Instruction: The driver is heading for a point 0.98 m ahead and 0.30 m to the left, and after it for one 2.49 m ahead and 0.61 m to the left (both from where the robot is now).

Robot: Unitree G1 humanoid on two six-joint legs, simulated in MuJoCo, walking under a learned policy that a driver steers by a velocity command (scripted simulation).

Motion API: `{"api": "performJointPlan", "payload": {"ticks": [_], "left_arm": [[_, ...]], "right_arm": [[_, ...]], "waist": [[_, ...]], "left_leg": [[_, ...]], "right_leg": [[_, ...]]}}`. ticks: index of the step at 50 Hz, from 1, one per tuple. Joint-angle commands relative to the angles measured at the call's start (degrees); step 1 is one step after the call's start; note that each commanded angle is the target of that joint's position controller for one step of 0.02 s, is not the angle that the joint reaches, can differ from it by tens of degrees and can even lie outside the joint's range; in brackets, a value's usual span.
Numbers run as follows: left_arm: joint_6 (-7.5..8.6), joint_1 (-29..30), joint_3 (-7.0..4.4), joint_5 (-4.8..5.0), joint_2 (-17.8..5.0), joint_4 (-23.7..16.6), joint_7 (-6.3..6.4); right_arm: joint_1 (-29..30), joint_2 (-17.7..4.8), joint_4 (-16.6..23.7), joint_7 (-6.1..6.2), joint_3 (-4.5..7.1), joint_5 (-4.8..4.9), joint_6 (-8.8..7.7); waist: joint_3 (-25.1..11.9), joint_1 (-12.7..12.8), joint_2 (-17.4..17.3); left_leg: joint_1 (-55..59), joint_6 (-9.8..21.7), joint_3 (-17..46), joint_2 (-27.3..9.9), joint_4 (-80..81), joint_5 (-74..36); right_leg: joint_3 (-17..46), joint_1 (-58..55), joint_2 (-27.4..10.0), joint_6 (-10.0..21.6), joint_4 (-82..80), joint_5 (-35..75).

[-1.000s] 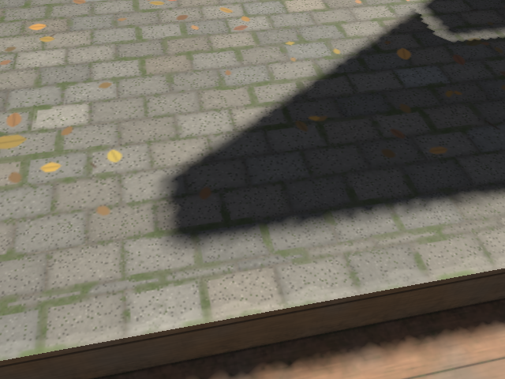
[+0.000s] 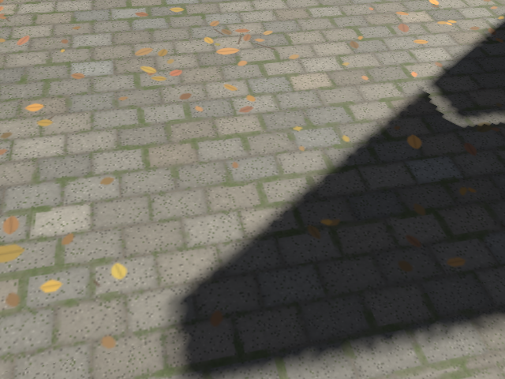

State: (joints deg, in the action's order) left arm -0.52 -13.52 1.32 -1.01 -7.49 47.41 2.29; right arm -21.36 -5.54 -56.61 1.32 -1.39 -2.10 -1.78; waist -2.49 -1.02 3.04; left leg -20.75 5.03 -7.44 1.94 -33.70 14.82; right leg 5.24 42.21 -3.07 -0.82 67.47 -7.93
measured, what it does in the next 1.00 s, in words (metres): climbs: right foot, then right foot 0.16 m higher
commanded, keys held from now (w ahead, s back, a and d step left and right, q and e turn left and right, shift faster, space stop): no key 0.26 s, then w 0.52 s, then w+q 0.22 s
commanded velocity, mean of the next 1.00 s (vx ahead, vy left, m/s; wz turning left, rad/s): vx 0.26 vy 0.00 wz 0.05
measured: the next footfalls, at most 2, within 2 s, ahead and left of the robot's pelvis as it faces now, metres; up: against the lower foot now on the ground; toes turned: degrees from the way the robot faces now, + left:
right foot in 0.10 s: +0.12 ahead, -0.13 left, +0.00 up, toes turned -2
right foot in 0.84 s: +0.45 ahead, -0.20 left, +0.16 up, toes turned -7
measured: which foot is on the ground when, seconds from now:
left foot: down 0.00-0.84, up 0.86-1.00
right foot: up 0.00-0.08, down 0.10-0.48, up 0.50-0.82, down 0.84-1.00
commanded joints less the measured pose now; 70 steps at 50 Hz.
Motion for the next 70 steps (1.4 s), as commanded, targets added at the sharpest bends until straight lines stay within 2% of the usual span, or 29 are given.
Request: {"api": "performJointPlan", "payload": {"ticks": [1, 5, 6, 7, 9, 13, 18, 22, 24, 26, 28, 30, 32, 36, 37, 38, 40, 41, 42, 43, 44, 45, 46, 48, 51, 56, 60, 67, 70], "left_arm": [[-2.29, -7.0, -0.45, 0.66, -2.7, 2.9, 0.57], [-1.84, -8.1, -1.14, 0.19, -2.7, 6.2, -0.17], [-1.27, -10.2, -1.49, -0.54, -5.4, 6.7, -0.34], [-0.96, -7.0, -1.61, 0.07, -5.8, 7.0, -0.55], [-0.25, -7.3, -1.31, 0.57, -2.6, 8.2, -1.24], [0.65, -8.7, -1.75, 0.96, -4.1, 10.3, -1.14], [0.24, -10.0, -4.29, 1.82, -9.2, 10.5, -0.31], [1.49, -7.1, -4.51, 1.70, -7.8, 9.0, -0.84], [2.65, -3.3, -3.75, 2.34, -5.5, 7.7, -1.48], [4.59, 0.2, -2.52, 1.60, -3.8, 7.1, -2.62], [5.74, 4.9, -2.32, 3.63, -3.4, 5.9, -3.78], [6.21, 10.4, -0.43, 5.81, 0.3, 0.6, -3.84], [6.39, 11.1, 1.17, 5.18, 1.8, -4.0, -4.78], [5.39, 17.1, 5.57, 2.33, 3.7, -14.9, -5.41], [5.72, 21.2, 6.20, 1.76, 3.2, -18.2, -5.58], [6.11, 21.6, 7.25, 1.53, 3.6, -19.7, -5.69], [7.12, 13.1, 2.72, 2.09, -3.7, -18.0, -4.49], [6.27, 3.0, -0.11, 2.72, -9.0, -15.4, -3.92], [5.36, -4.2, -2.71, 1.98, -14.5, -13.2, -3.55], [4.85, -13.0, -5.42, -0.42, -23.0, -8.9, -3.72], [4.12, -18.8, -5.62, -1.84, -23.7, -4.9, -3.43], [4.34, -12.8, -4.21, -1.75, -17.7, -4.9, -3.46], [4.60, -5.6, -2.39, 0.38, -10.8, -2.9, -4.46], [5.94, 0.7, -0.03, -0.51, -0.2, 2.1, -5.63], [7.17, 0.3, -0.41, -0.95, 2.0, 6.1, -5.93], [8.27, 0.3, -1.10, -1.14, -5.4, 6.0, -2.66], [8.30, -6.4, -2.62, -0.74, -11.8, 6.1, 0.14], [5.28, -7.8, -5.02, 0.86, -14.2, 2.8, 0.14], [4.52, -7.1, -6.21, 1.73, -17.7, 2.3, -0.50]], "right_arm": [[5.5, -9.0, 5.1, 0.40, 1.92, -0.06, -0.73], [-1.1, -5.9, 1.4, -0.24, 1.84, 2.06, 0.27], [-3.2, -4.7, 0.6, -0.56, 1.68, 1.71, -0.01], [-9.0, -1.5, -1.2, -0.74, 1.05, 1.95, 0.26], [-1.5, -5.8, -0.9, -0.67, 1.76, 1.44, 1.44], [-1.8, -5.7, -2.1, -0.97, 1.34, 0.74, 2.17], [0.3, -7.3, -1.0, -0.51, 1.89, 2.10, 1.39], [-3.0, -6.9, -2.1, -0.76, 1.80, 2.20, -0.34], [-6.8, -9.3, -2.7, -0.89, 2.49, 2.58, -0.80], [-17.9, -15.6, -5.1, -0.39, 4.85, 2.25, -0.49], [-21.2, -14.5, -5.6, 0.69, 4.46, -0.01, -0.80], [-18.0, -9.7, -5.7, 0.76, 2.70, -0.59, -1.43], [-15.5, -4.2, -6.2, -0.14, 0.84, -0.41, -0.44], [-5.4, -7.2, -3.0, 1.27, 0.54, 1.91, -0.14], [-7.7, -6.8, -4.2, 1.81, 0.11, 3.57, -0.56], [-8.2, -10.6, -3.9, 1.92, 1.15, 4.74, -1.34], [-15.6, -17.5, -5.0, 0.23, 2.02, 4.37, -3.86], [-14.7, -22.6, -4.9, -0.38, 3.25, 2.84, -2.82], [-11.9, -23.1, -3.9, -0.33, 4.02, 2.14, -2.13], [-11.3, -14.3, -0.9, -0.39, 2.40, 1.54, -3.01], [-13.2, -7.3, -1.3, -2.01, 1.66, 1.60, -5.03], [-10.8, -5.0, -0.1, -3.63, 2.80, 3.45, -5.76], [-0.6, -3.1, 5.6, -4.38, 2.28, 4.02, -4.80], [7.1, -4.3, 12.1, -4.15, 1.94, 3.41, -3.23], [1.2, -2.1, 11.4, -3.81, 0.90, 4.49, -0.84], [8.5, -8.2, 15.4, -2.74, 2.27, 1.69, 0.80], [14.1, -9.1, 16.4, -3.92, 3.06, 3.40, 0.90], [25.7, -7.7, 20.5, -6.01, 3.30, 3.88, 0.27], [21.3, -10.1, 21.0, -5.90, 4.73, 3.89, 0.30]], "waist": [[-1.6, 0.9, -10.5], [7.3, -0.2, -4.8], [5.2, -1.5, 0.5], [3.1, -5.6, 8.8], [5.8, -1.0, 2.2], [2.9, -0.6, -0.7], [5.9, 0.6, 0.1], [6.7, -1.1, -1.5], [5.5, -3.1, -7.0], [2.7, -7.9, -14.4], [7.0, -7.8, -10.1], [10.4, -5.2, -8.1], [11.6, -2.0, -3.0], [15.3, 2.6, -3.5], [14.8, 2.4, -3.6], [10.1, 3.3, -2.9], [-6.7, 7.7, -10.9], [-11.8, 14.0, -19.0], [-13.6, 17.3, -21.3], [-18.9, 14.9, -0.5], [-27.5, 11.8, 16.0], [-21.5, 8.9, 7.4], [-8.7, 5.6, 3.5], [2.1, 0.6, -1.6], [4.2, -4.2, -1.3], [5.6, -4.4, 3.2], [4.3, 0.5, 0.0], [9.9, 6.3, -1.4], [7.2, 3.1, 2.6]], "left_leg": [[-6.1, 7.4, 11.5, -12.6, 18.3, 1.1], [-4.4, 4.3, 14.1, -10.3, 12.8, 6.4], [-7.2, 2.7, 10.8, -6.5, 6.0, 5.4], [-1.9, 0.7, 8.2, -5.0, 11.9, 0.8], [5.0, 0.0, 6.7, -4.0, 12.1, -2.7], [9.7, 0.0, 6.5, -4.3, 13.6, -8.7], [2.6, 2.8, 4.9, -2.2, 7.9, 12.4], [5.4, 4.0, 7.5, -3.5, 7.5, 9.0], [14.5, 5.8, 13.3, -6.8, 12.3, 5.6], [33.3, 13.9, 32.1, -19.9, 20.0, -5.6], [39.3, 19.1, 38.4, -28.6, 22.5, -18.4], [43.2, 13.9, 28.7, -26.2, 20.7, -19.5], [39.2, 8.0, 20.0, -22.7, 20.0, -16.9], [3.8, 3.4, 5.4, -13.9, 32.3, -4.4], [-6.3, 4.5, 5.5, -13.7, 37.7, -4.3], [-15.8, 5.6, 3.8, -13.5, 43.9, -11.4], [-2.9, 6.4, 3.8, -15.2, 26.5, -79.6], [12.0, 4.3, 5.9, -15.1, 14.3, -96.3], [15.7, 2.1, 9.7, -15.4, 1.2, -95.3], [4.6, -0.1, 12.7, -7.9, -17.6, -56.7], [-3.3, -0.7, 20.5, 4.0, -43.5, -7.4], [-9.7, -1.0, 27.6, 5.0, -64.4, -5.7], [-17.0, 0.6, 21.4, 1.7, -70.9, -7.0], [-23.1, 4.9, 18.1, -3.3, -75.9, -9.5], [-26.0, 7.6, 19.5, -3.8, -70.4, -12.6], [-24.8, 1.0, 11.8, -4.4, -46.6, -22.0], [-29.6, -0.6, 8.2, -7.4, -32.2, -22.4], [-30.9, -0.2, 2.7, -8.7, -9.9, -10.7], [-16.5, 2.0, -4.1, -2.6, -6.0, -4.6]], "right_leg": [[-7.4, -21.0, 0.0, -3.5, -16.9, -7.2], [-5.5, -27.8, -0.6, 1.6, -42.6, -0.9], [0.1, -33.7, -4.5, 2.8, -43.0, 11.9], [-0.1, -28.9, -4.2, 6.6, -42.2, -0.1], [-2.0, -21.9, -1.1, 5.1, -45.3, -5.6], [-2.8, -27.3, -0.6, 4.5, -44.6, 4.5], [3.1, -24.9, -2.7, 10.5, -48.2, -26.6], [4.3, -20.9, -3.3, 12.8, -46.5, -21.6], [-2.8, -13.9, 1.6, 10.5, -36.8, -13.0], [-10.0, 4.1, 4.8, 5.5, -12.9, -6.6], [-3.8, 25.0, 3.7, 1.3, 31.6, -23.4], [4.3, 46.5, 2.5, 2.1, 60.8, -28.1], [5.7, 53.2, 2.0, 4.9, 67.7, -28.2], [-8.0, 34.7, -3.8, 2.9, 39.7, -17.7], [-11.9, 22.2, -6.0, 2.9, 30.4, -11.3], [-16.2, -2.5, -5.8, 4.5, 14.5, -6.1], [-22.4, -30.0, 5.0, 6.6, 12.8, -10.6], [-17.5, -30.4, 6.8, 8.3, 2.2, -14.9], [-5.1, -33.6, 4.8, 10.5, -7.6, -17.4], [24.3, -44.4, -9.4, 16.5, -24.4, -15.3], [52.8, -48.9, -19.1, 19.3, -49.6, -23.5], [54.7, -39.7, -21.8, 17.1, -53.7, -28.8], [41.1, -27.2, -20.4, 13.1, -51.1, -34.5], [18.2, -13.7, -16.3, 8.2, -43.0, -26.4], [-2.7, -15.3, -11.6, 2.8, -43.8, -10.0], [-17.0, -15.0, -8.3, 4.9, -57.6, 2.1], [-16.9, -32.1, -12.1, 7.0, -59.3, 2.5], [-19.2, -50.0, -16.8, 8.6, -58.3, 7.7], [-22.3, -50.2, -15.7, 8.2, -48.3, 43.8]]}}
Keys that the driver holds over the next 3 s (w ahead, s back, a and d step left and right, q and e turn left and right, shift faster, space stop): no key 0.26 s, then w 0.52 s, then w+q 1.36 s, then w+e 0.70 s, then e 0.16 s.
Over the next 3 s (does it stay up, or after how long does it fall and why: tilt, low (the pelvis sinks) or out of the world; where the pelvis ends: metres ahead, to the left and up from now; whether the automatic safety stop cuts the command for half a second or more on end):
stays up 1.31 0.34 0.15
